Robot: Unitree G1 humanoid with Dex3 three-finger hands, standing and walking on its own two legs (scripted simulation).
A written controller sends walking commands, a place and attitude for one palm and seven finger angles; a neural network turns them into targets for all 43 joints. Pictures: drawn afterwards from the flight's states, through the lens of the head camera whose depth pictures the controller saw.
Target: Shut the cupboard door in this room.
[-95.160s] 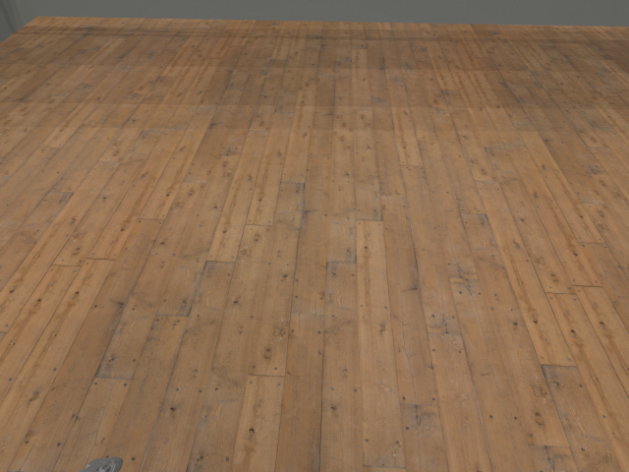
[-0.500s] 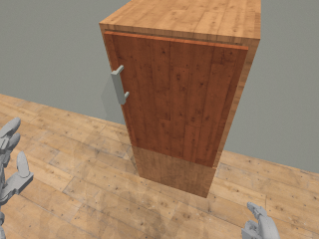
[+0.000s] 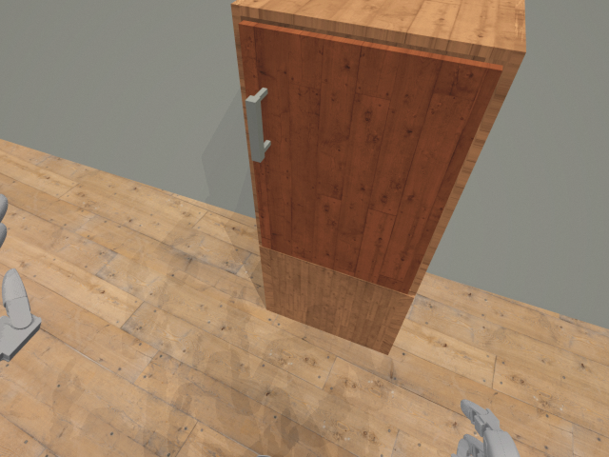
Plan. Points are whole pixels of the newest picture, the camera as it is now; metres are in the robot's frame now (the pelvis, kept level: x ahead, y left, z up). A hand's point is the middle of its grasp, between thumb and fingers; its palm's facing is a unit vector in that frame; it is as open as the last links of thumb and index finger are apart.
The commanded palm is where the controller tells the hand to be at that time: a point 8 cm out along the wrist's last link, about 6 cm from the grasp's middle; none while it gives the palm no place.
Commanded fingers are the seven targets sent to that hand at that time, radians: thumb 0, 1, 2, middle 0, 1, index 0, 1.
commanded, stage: step back with the hand held close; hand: left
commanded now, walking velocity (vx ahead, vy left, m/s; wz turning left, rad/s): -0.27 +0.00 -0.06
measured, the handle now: (260, 125) +0.67 +0.13 +0.08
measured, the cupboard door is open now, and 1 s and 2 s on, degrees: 0 0 0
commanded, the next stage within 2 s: stop stepping back and stand still in 0.60 s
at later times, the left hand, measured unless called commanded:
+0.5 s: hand out of the picture +0.13 +0.26 +0.18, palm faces +0.38 -0.82 -0.43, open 7.4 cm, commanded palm +0.08 +0.31 +0.19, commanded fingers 0.00 0.90 0.90 -0.20 -0.30 -0.20 -0.30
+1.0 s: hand out of the picture +0.06 +0.30 +0.19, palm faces +0.30 -0.88 -0.36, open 7.5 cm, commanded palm -0.01 +0.35 +0.19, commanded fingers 0.00 0.90 0.90 -0.20 -0.30 -0.20 -0.30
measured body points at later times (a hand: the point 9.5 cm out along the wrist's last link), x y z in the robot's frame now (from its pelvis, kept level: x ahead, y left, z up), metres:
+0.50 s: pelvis -0.06 +0.01 -0.01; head -0.06 +0.04 +0.44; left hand +0.11 +0.30 +0.20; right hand +0.11 -0.23 -0.08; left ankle +0.11 +0.08 -0.73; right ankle -0.08 -0.13 -0.73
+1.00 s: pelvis -0.17 +0.06 +0.02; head -0.17 +0.11 +0.46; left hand +0.03 +0.34 +0.21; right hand -0.06 -0.17 -0.06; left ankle +0.00 +0.12 -0.72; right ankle -0.24 -0.01 -0.67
